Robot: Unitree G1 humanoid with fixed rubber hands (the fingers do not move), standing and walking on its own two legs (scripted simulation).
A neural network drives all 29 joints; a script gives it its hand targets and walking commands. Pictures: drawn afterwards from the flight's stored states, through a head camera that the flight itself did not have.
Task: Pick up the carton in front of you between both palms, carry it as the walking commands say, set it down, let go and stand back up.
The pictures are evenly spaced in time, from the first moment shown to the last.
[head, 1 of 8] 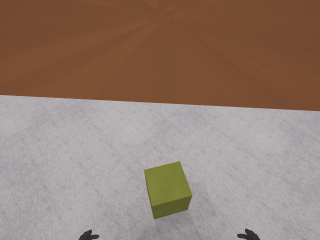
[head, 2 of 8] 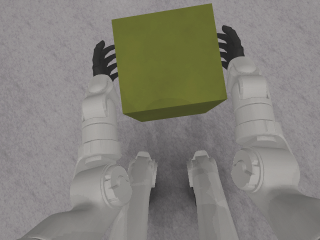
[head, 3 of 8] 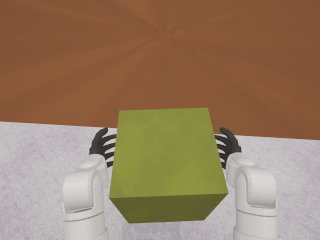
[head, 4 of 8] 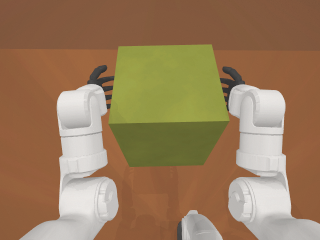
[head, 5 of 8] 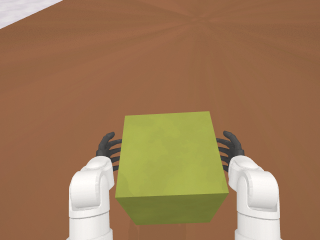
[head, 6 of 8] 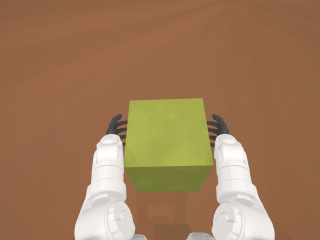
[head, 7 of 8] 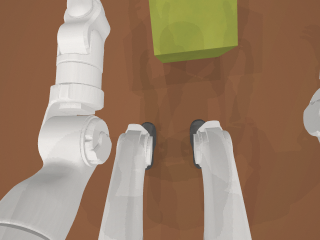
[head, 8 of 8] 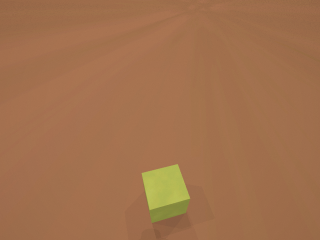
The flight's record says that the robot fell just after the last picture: no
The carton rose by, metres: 1.10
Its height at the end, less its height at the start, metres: +0.37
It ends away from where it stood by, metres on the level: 5.79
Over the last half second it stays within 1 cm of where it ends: yes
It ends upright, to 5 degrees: yes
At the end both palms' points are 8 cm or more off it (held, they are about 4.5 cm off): yes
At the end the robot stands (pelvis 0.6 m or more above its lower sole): yes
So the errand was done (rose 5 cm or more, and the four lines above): yes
